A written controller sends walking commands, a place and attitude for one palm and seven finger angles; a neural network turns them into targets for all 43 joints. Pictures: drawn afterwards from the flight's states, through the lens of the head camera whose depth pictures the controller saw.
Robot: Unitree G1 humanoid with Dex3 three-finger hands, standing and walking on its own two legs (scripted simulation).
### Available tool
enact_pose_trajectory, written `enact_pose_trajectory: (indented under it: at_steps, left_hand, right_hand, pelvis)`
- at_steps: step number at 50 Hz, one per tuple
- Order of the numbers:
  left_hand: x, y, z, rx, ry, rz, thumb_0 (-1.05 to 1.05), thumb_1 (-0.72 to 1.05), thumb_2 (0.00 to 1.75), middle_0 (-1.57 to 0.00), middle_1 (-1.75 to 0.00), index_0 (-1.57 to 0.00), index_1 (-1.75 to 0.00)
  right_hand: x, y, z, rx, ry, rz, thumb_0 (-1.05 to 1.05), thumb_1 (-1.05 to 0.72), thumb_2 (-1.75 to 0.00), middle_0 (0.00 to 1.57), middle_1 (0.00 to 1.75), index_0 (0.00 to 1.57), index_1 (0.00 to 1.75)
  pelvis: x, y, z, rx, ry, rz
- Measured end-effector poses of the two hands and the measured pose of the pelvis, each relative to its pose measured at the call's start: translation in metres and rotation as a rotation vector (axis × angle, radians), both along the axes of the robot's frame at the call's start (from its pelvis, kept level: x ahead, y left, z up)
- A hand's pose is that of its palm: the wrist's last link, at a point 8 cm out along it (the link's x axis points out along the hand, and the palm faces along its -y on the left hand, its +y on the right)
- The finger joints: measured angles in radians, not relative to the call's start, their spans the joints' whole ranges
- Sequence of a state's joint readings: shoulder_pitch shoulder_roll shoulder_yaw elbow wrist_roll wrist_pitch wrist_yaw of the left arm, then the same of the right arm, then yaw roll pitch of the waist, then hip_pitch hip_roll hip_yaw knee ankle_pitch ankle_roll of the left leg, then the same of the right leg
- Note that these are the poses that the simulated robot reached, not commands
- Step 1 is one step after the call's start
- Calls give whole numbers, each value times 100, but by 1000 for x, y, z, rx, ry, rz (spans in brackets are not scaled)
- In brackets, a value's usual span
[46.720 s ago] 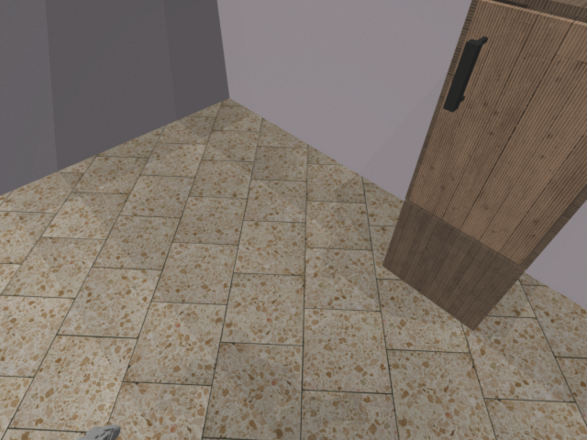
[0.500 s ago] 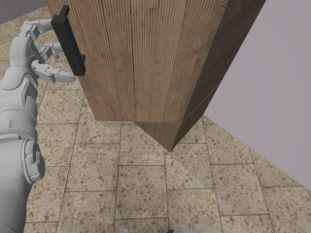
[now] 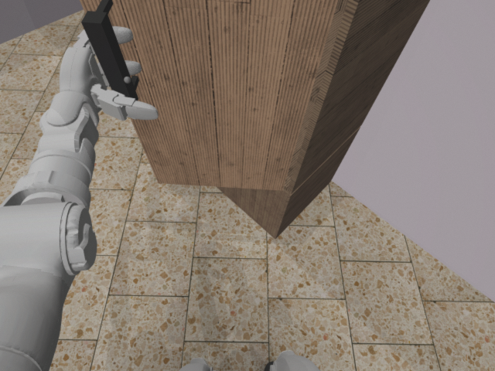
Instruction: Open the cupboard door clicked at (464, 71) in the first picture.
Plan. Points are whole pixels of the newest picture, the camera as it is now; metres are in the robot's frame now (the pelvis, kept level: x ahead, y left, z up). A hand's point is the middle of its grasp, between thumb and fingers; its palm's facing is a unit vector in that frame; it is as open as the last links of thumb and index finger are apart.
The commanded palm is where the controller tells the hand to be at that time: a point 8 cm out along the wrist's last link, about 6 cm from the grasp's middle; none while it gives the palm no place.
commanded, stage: slide the fingers in behind the handle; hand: left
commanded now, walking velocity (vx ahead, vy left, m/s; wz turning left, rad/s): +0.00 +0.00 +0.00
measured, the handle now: (118, 56) +0.58 +0.17 +0.14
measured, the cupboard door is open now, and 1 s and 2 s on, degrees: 41 41 80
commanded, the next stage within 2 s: close the thumb around the handle in 0.22 s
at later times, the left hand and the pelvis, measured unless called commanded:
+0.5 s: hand (125, 78) +0.53 +0.15 +0.14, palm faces -0.09 -1.00 -0.01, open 13.3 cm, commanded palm +0.52 +0.19 +0.14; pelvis +0.00 +0.00 +0.00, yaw -2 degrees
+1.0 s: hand (126, 78) +0.53 +0.15 +0.14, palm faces -0.08 -1.00 -0.01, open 5.9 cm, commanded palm +0.51 +0.18 +0.14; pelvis +0.01 +0.01 +0.00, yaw -2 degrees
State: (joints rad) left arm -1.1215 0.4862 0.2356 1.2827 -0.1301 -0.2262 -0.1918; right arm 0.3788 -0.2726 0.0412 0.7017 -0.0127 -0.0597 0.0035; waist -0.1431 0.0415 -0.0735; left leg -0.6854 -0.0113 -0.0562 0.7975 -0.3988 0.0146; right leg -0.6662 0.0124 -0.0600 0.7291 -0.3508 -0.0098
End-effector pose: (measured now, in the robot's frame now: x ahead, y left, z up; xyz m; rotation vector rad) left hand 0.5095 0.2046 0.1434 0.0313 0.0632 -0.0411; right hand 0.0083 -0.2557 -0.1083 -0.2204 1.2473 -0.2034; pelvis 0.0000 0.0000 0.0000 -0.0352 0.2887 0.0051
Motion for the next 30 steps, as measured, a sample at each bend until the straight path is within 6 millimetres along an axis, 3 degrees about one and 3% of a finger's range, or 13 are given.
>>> enact_pose_trajectory:
  at_steps: [10, 16, 23, 30]
  left_hand:
    - [2, 2, -1, -2, -14, -26, -1, -50, 30, -27, -120, -24, -120]
    - [4, 3, -1, -12, -13, -37, -1, -50, 30, -27, -120, -26, -120]
    - [5, 4, -1, -20, -17, -50, -1, -43, 34, -27, -121, -28, -121]
    - [8, 4, -2, -26, -26, -62, -1, -16, 45, -30, -124, -31, -124]
  right_hand:
    - [-44, -14, 5, -34, 90, -55, 0, -91, -90, 21, 30, 20, 30]
    - [-60, -16, 11, -53, 118, -85, 0, -91, -90, 21, 30, 20, 30]
    - [-60, -10, 14, -52, 109, -104, 0, -91, -90, 21, 30, 20, 30]
    - [-46, 2, 12, -37, 80, -102, 0, -91, -90, 21, 30, 20, 30]
  pelvis:
    - [-8, -8, -2, 1, 13, -13]
    - [-8, -7, -1, -1, 18, -22]
    - [-4, -2, 1, -5, 14, -33]
    - [0, 5, 1, -6, 16, -39]
